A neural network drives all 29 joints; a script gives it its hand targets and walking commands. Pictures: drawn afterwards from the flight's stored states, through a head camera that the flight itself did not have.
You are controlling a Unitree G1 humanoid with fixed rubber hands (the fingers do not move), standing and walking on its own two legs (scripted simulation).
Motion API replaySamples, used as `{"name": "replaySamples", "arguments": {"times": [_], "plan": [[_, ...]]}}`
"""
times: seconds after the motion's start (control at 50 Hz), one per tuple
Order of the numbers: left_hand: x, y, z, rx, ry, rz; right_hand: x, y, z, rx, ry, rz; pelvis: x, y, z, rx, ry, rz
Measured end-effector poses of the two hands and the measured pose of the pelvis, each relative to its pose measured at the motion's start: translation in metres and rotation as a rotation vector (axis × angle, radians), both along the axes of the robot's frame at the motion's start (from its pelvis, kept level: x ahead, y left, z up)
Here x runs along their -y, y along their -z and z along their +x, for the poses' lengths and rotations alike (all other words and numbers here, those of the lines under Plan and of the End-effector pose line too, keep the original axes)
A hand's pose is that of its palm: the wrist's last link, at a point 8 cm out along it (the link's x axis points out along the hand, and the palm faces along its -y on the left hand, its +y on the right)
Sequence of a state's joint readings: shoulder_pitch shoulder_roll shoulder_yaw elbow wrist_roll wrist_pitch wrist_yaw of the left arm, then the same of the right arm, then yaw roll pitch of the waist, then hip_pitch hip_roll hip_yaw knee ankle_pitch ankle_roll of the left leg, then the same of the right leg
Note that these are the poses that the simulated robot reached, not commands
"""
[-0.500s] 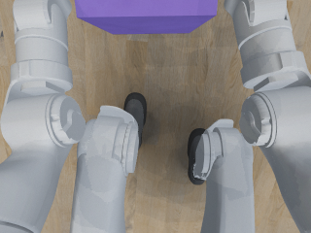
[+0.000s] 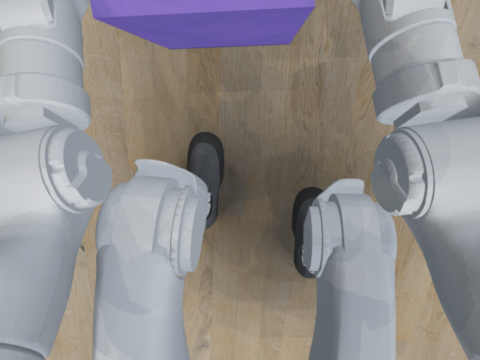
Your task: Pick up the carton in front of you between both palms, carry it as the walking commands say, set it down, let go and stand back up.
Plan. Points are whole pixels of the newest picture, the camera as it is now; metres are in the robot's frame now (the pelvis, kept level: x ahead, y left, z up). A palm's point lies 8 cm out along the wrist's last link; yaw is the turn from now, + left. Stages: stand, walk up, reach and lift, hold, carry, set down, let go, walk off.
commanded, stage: set down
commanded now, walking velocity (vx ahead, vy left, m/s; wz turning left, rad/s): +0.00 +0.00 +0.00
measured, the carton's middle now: out of the picture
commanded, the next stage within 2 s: let go in 1.78 s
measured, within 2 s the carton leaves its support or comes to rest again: neither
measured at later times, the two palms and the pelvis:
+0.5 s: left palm out of the picture +0.52 +0.29 -0.18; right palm out of the picture +0.58 -0.02 -0.19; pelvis +0.00 -0.01 -0.01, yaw +1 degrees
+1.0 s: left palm out of the picture +0.53 +0.31 -0.10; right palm out of the picture +0.62 -0.05 -0.10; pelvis +0.00 +0.01 +0.02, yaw +2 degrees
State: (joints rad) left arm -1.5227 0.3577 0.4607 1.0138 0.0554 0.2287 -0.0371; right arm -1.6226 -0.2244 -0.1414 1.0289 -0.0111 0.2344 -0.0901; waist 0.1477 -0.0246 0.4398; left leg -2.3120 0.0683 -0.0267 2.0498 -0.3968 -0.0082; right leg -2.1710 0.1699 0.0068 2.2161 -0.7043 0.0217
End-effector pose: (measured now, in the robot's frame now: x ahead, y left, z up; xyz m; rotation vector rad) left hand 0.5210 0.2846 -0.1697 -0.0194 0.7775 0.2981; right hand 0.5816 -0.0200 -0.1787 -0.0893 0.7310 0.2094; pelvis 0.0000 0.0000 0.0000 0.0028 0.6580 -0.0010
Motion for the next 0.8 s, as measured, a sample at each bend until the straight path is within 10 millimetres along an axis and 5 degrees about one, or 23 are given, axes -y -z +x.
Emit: {"name": "replaySamples", "arguments": {"times": [0.5, 0.68, 0.8], "plan": [[-0.001, 0.009, -0.005, 0.017, -0.015, -0.034, 0.005, 0.008, 0.0, 0.031, -0.065, 0.001, 0.005, 0.006, 0.0, 0.067, -0.012, 0.014], [-0.015, 0.03, -0.01, -0.007, -0.099, 0.02, 0.046, 0.018, 0.015, 0.037, 0.024, -0.092, -0.003, 0.004, 0.003, 0.034, -0.002, 0.01], [-0.022, 0.016, 0.001, 0.063, -0.106, 0.023, 0.046, 0.0, 0.026, 0.091, 0.031, -0.083, -0.008, 0.004, 0.001, 0.031, 0.0, 0.007]]}}
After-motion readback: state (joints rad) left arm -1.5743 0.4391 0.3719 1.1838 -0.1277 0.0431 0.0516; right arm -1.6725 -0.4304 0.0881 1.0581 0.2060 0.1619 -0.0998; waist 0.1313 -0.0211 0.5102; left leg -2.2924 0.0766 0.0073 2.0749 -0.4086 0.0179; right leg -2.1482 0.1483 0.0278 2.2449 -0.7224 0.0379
